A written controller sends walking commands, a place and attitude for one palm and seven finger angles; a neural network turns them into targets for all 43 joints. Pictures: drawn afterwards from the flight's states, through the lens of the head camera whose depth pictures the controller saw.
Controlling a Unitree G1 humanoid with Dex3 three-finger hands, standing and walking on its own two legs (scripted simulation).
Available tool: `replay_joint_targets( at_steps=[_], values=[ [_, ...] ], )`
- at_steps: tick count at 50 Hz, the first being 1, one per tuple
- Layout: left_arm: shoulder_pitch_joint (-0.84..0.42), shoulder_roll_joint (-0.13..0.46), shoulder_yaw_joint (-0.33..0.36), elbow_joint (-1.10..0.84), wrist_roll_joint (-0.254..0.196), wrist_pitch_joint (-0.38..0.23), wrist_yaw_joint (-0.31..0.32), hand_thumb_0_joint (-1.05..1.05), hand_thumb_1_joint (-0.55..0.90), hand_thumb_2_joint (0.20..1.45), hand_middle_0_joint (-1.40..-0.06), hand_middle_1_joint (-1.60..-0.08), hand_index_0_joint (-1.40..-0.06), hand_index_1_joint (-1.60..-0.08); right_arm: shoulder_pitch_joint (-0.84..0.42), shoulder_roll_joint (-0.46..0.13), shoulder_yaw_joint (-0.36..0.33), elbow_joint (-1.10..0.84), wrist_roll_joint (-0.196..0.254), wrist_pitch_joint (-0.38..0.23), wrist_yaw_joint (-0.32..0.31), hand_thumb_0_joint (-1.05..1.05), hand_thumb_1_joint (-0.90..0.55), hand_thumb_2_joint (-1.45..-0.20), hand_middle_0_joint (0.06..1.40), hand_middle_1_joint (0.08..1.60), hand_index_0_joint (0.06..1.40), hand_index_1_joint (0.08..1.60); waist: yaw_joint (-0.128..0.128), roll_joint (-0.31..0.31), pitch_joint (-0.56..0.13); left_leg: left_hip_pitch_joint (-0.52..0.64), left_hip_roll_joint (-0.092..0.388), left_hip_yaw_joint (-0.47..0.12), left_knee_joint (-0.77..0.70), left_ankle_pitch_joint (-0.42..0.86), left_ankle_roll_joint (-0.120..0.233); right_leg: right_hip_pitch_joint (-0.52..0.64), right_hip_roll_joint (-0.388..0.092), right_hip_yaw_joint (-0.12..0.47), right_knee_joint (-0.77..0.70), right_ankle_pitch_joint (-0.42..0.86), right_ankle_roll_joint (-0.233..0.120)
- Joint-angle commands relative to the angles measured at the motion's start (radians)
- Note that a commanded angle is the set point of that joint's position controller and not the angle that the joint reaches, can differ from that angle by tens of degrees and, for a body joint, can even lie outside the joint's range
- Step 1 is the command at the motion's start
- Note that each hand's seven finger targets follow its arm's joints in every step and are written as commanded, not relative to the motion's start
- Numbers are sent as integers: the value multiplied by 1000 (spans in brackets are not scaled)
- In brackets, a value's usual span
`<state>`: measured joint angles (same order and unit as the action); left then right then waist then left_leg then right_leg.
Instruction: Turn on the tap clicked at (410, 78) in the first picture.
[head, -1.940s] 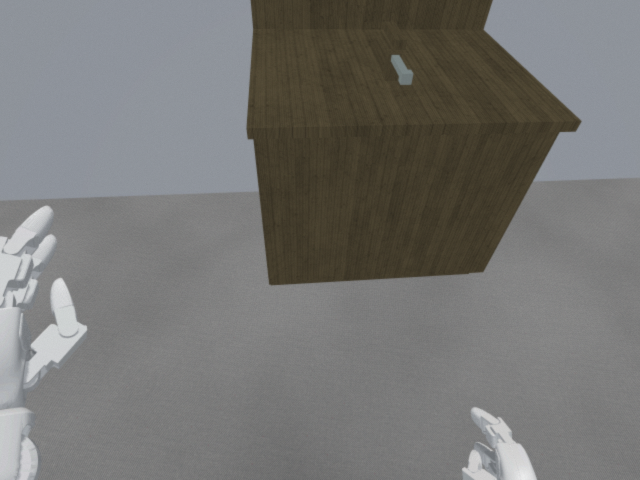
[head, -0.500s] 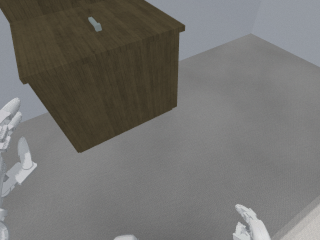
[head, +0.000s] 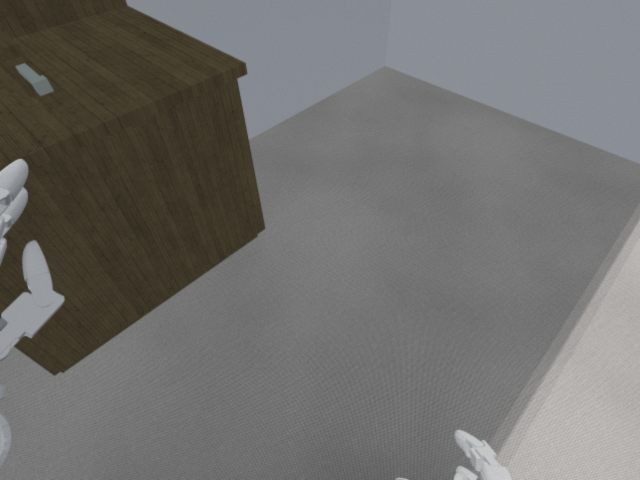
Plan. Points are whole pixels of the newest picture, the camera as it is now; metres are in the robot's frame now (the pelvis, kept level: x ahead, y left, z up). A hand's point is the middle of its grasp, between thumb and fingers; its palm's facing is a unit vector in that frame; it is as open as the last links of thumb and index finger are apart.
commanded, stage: walk to a spot facing it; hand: left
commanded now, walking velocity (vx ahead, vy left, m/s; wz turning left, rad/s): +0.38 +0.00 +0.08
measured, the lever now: (41, 85) +0.81 +0.65 +0.09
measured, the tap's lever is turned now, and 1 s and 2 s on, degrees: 0 0 0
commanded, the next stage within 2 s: turn to face it in 0.70 s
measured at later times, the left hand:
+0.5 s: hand (137, 188) +0.36 +0.22 +0.20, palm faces +0.43 -0.83 -0.36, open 7.4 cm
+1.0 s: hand (155, 127) +0.48 +0.24 +0.20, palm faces +0.53 -0.72 -0.45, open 7.4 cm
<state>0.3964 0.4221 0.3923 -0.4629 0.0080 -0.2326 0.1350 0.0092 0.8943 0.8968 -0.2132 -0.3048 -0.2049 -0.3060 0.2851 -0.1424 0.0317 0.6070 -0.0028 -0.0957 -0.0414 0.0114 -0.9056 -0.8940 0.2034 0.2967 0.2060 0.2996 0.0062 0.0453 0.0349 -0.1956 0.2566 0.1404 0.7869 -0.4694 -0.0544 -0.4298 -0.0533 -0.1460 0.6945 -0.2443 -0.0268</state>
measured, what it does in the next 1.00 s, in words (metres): walks ahead: left foot, then right foot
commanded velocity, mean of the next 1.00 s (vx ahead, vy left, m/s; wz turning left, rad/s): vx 0.24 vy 0.00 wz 0.33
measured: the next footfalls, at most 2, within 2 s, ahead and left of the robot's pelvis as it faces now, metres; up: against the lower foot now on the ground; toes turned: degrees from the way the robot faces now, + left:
left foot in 0.30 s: +0.20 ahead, +0.12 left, +0.00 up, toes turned +9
right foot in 0.58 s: +0.24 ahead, -0.15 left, +0.00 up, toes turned -8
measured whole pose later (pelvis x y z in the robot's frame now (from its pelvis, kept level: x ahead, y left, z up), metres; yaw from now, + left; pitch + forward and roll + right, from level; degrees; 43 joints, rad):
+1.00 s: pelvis +0.29 -0.03 +0.01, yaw +11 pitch -1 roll +1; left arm 0.40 0.44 0.42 -0.60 -0.03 -0.22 0.17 0.01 0.89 0.90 -0.22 -0.31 -0.21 -0.31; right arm 0.12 -0.19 -0.05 0.56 0.02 -0.05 -0.05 0.01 -0.91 -0.89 0.20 0.30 0.20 0.30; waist -0.02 -0.05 0.15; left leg -0.39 0.05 0.15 0.67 -0.26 0.04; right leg -0.43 -0.10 -0.07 1.24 -0.59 0.05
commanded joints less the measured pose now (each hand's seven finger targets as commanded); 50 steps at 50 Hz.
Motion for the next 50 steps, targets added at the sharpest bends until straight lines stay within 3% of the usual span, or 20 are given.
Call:
replay_joint_targets(
  at_steps=[1, 6, 11, 14, 17, 18, 20, 23, 27, 28, 30, 31, 32, 36, 42, 43, 44, 45, 46, 50],
  values=[
    [-34, 205, 175, -232, -31, -58, 22, 0, 900, 900, -200, -300, -200, -300, -177, -162, -78, -136, 4, -34, 0, 0, -900, -900, 200, 300, 200, 300, 30, -220, -193, -509, -125, -149, 567, -92, 55, 408, -336, 730, -406, -233, -226],
    [99, 179, 203, -343, -38, -72, 30, 0, 900, 900, -200, -300, -200, -300, -201, -147, -64, -130, 7, 28, -2, 0, -900, -900, 200, 300, 200, 300, -12, -172, -161, -368, -73, -123, 257, 46, 33, 206, -283, 369, -405, -107, -181],
    [94, 120, 145, -263, -42, -56, 56, 0, 900, 900, -200, -300, -200, -300, -158, -138, -66, -135, -4, 18, -30, 0, -900, -900, 200, 300, 200, 300, -11, -142, -146, -100, -175, 34, -144, 194, 50, 138, -207, 232, -376, -241, -121],
    [15, 93, 85, -217, -32, -55, 50, 0, 900, 900, -200, -300, -200, -300, -133, -160, -78, -147, 1, 2, -53, 0, -900, -900, 200, 300, 200, 300, -25, -74, -84, 22, -166, 11, -305, 147, 76, 97, -145, 174, -249, -263, -60],
    [-73, 85, 60, -200, -27, -71, 42, 0, 900, 900, -200, -300, -200, -300, -128, -179, -76, -142, 4, -12, -51, 0, -900, -900, 200, 300, 200, 300, -46, 321, -45, 86, 159, -588, -595, -108, 262, -152, 36, 55, 303, -348, 27],
    [-106, 118, 59, -217, -10, -74, 33, 0, 900, 900, -200, -300, -200, -300, -145, -164, -74, -138, 0, -28, -47, 0, -900, -900, 200, 300, 200, 300, -35, 273, -9, 43, 180, -650, -606, -158, 292, -189, -10, 128, 386, -303, 26],
    [-63, 96, 50, -256, -12, -68, 30, 0, 900, 900, -200, -300, -200, -300, -141, -167, -85, -127, 1, -39, -37, 0, -900, -900, 200, 300, 200, 300, -16, 167, -26, 56, 135, -488, -532, 20, 281, -197, -44, 129, 354, -273, 35],
    [5, 95, 61, -342, -22, -53, 38, 0, 900, 900, -200, -300, -200, -300, -130, -175, -84, -129, 0, -53, -30, 0, -900, -900, 200, 300, 200, 300, -6, 209, -93, 38, 53, -283, -477, 233, 224, -45, -24, 39, 149, -217, 48],
    [31, 83, 82, -252, -28, -31, 46, 0, 900, 900, -200, -300, -200, -300, -134, -162, -77, -129, 4, -37, -30, 0, -900, -900, 200, 300, 200, 300, -1, 152, -116, -92, -9, -147, -325, 246, 157, 246, 31, -60, -177, -79, 56],
    [33, 75, 70, -218, -30, -24, 43, 0, 900, 900, -200, -300, -200, -300, -133, -153, -77, -134, 8, -25, -34, 0, -900, -900, 200, 300, 200, 300, -1, 68, -128, -158, -54, -87, -207, 216, 130, 333, -6, -8, -249, -74, 37],
    [-3, 163, 127, -181, -27, -11, 50, 0, 900, 900, -200, -300, -200, -300, -153, -120, -66, -149, 11, -11, -33, 0, -900, -900, 200, 300, 200, 300, 14, -379, -124, -530, -230, -1, 297, -84, 58, 506, -378, 547, -421, -27, -136],
    [-15, 146, 119, -156, -37, -10, 43, 0, 900, 900, -200, -300, -200, -300, -168, -150, -78, -138, 8, -16, -31, 0, -900, -900, 200, 300, 200, 300, 16, -331, -102, -551, -188, -120, 412, -59, 53, 460, -412, 568, -436, -40, -154],
    [12, 143, 114, -145, -38, -15, 35, 0, 900, 900, -200, -300, -200, -300, -177, -145, -73, -132, 14, -8, -30, 0, -900, -900, 200, 300, 200, 300, 12, -286, -46, -581, -168, -144, 488, -30, 45, 422, -418, 555, -433, 4, -168],
    [9, 107, 87, -216, -19, -48, 39, 0, 900, 900, -200, -300, -200, -300, -196, -130, -55, -124, 1, 25, -27, 0, -900, -900, 200, 300, 200, 300, 7, -210, -47, -482, -132, -72, 252, 27, 29, 420, -336, 135, -331, 497, -107],
    [30, 119, 98, -371, -19, -47, 81, 0, 900, 900, -200, -300, -200, -300, -163, -113, -77, -180, -4, 17, -35, 0, -900, -900, 200, 300, 200, 300, -5, -182, -210, -78, -294, 153, -249, 267, 43, 398, -254, -62, -33, 766, -28],
    [47, 114, 90, -372, -24, -47, 83, 0, 900, 900, -200, -300, -200, -300, -141, -120, -88, -187, 4, 18, -43, 0, -900, -900, 200, 300, 200, 300, -39, -117, -255, 96, -281, 124, -325, 374, 56, 309, -234, -85, 140, 686, 15],
    [22, 126, 99, -421, -32, -66, 84, 0, 900, 900, -200, -300, -200, -300, -140, -133, -96, -198, 6, 16, -41, 0, -900, -900, 200, 300, 200, 300, -45, 34, -305, 299, -141, -69, -321, 578, 136, 113, -152, -78, 378, 271, 58],
    [10, 142, 124, -450, -46, -77, 87, 0, 900, 900, -200, -300, -200, -300, -142, -169, -107, -202, 14, 6, -30, 0, -900, -900, 200, 300, 200, 300, -17, 265, -339, 390, 155, -490, -319, 1064, 302, -101, -19, 3, 604, -396, 94],
    [-31, 164, 121, -386, -36, -75, 70, 0, 900, 900, -200, -300, -200, -300, -118, -190, -111, -193, 19, -4, -4, 0, -900, -900, 200, 300, 200, 300, -31, 179, -258, 312, 181, -570, -344, 1089, 335, -181, -17, 108, 660, -448, 77],
    [120, 168, 180, -427, -54, -60, 39, 0, 900, 900, -200, -300, -200, -300, -157, -173, -121, -166, 30, -9, 11, 0, -900, -900, 200, 300, 200, 300, -13, 164, -213, 132, 102, -402, -369, 739, 299, -207, -64, 142, 538, -288, 96]
  ],
)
